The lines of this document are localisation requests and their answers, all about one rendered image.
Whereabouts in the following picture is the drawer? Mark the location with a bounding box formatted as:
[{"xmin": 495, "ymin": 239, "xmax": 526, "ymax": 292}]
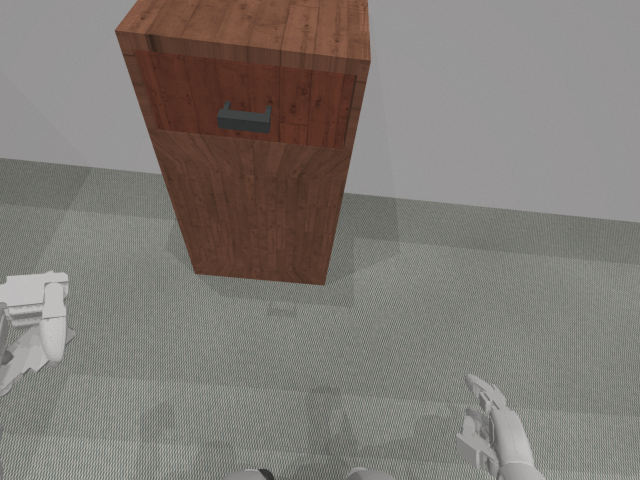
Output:
[{"xmin": 135, "ymin": 50, "xmax": 354, "ymax": 149}]

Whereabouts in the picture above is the handle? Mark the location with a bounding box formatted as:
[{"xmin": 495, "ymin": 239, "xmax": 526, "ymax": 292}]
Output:
[{"xmin": 217, "ymin": 101, "xmax": 272, "ymax": 134}]

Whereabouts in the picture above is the right robot hand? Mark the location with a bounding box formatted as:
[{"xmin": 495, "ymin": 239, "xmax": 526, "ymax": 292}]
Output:
[{"xmin": 456, "ymin": 374, "xmax": 535, "ymax": 478}]

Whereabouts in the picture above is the right robot shin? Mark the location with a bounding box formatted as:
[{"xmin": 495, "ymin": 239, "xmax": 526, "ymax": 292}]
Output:
[{"xmin": 347, "ymin": 467, "xmax": 366, "ymax": 477}]

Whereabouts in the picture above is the left robot hand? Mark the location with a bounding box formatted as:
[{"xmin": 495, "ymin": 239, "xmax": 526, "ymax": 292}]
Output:
[{"xmin": 0, "ymin": 270, "xmax": 75, "ymax": 398}]

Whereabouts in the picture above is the cabinet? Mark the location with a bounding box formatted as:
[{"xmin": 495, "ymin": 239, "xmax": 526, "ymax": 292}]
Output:
[{"xmin": 115, "ymin": 0, "xmax": 371, "ymax": 286}]

